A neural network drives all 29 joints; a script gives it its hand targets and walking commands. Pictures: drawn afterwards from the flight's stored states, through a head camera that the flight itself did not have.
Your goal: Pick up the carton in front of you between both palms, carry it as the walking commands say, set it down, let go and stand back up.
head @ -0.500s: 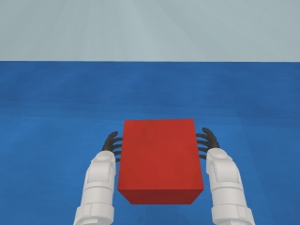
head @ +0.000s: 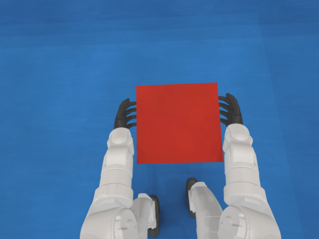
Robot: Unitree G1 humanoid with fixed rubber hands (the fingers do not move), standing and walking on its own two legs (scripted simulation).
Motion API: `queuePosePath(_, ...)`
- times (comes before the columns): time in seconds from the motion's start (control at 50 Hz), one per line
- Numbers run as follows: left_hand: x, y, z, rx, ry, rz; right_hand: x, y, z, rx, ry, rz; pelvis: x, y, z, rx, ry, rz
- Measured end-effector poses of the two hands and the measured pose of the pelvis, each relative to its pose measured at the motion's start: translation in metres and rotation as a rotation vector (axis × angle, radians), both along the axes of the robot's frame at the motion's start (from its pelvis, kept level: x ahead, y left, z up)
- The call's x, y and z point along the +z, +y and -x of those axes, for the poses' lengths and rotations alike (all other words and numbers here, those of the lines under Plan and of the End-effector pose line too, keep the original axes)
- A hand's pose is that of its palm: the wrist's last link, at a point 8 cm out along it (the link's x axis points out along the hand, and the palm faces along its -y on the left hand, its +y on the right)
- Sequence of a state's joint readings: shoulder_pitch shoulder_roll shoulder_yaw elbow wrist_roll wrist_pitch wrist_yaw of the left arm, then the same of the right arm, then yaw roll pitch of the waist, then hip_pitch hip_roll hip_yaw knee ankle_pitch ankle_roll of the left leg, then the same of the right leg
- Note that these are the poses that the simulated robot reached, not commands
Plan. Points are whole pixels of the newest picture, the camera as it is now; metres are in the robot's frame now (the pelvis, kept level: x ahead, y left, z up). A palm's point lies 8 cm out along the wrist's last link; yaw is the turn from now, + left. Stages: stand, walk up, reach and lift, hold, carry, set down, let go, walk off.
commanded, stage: set down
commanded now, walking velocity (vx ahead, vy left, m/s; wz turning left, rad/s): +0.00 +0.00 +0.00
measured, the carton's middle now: (176, 127) +0.39 -0.04 -0.17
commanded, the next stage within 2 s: none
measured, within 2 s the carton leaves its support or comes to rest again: neither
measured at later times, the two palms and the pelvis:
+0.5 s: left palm (133, 121) +0.43 +0.10 -0.21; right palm (219, 124) +0.40 -0.19 -0.21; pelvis -0.03 -0.01 -0.13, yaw +3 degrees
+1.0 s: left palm (143, 121) +0.48 +0.09 -0.37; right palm (211, 131) +0.41 -0.20 -0.36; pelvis -0.05 -0.01 -0.25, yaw +4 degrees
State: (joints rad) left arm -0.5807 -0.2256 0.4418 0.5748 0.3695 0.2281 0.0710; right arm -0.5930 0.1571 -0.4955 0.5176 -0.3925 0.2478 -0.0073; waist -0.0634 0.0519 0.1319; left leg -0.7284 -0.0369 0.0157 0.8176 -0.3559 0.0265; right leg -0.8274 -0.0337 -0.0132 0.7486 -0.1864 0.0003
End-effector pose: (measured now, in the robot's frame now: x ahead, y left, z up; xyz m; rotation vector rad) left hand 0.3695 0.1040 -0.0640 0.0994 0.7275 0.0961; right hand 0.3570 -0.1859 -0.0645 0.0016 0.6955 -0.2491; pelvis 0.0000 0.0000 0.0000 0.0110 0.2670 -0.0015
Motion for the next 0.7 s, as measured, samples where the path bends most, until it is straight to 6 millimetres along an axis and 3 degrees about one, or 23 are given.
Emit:
queuePosePath(0.12,-0.057,0.002,-0.007,0.032,-0.03,0.025,-0.055,0.003,-0.007,-0.023,-0.032,-0.019,-0.034,0.001,0.007,0.022,0.19,-0.005)
queuePosePath(0.26,-0.082,0.008,-0.031,0.063,-0.081,0.046,-0.076,0.009,-0.032,-0.03,-0.085,-0.043,-0.075,-0.005,0.015,0.046,0.319,0.002)
queuePosePath(0.36,-0.1,0.006,-0.048,0.027,-0.056,0.049,-0.096,0.005,-0.039,-0.04,-0.061,-0.048,-0.1,-0.009,0.02,0.055,0.373,0.008)
queuePosePath(0.7,-0.211,-0.01,-0.085,-0.085,-0.022,0.019,-0.211,-0.007,-0.049,-0.121,-0.026,-0.032,-0.189,-0.017,0.035,0.055,0.525,0.002)
